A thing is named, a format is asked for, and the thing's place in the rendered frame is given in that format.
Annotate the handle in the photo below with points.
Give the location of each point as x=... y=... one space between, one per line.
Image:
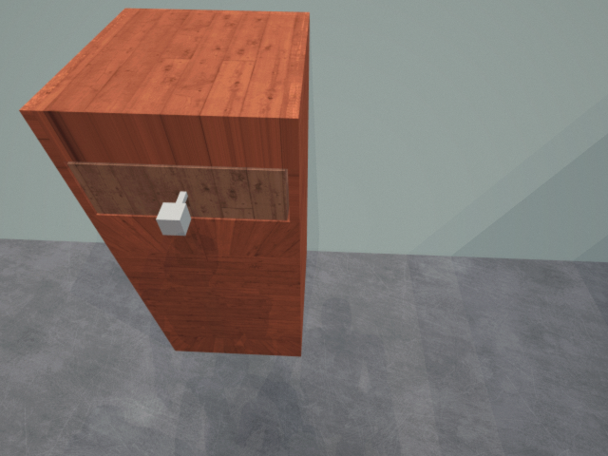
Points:
x=174 y=218

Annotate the cabinet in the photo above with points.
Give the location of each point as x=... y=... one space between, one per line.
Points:
x=206 y=88

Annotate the drawer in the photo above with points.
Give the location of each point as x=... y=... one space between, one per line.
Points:
x=213 y=191

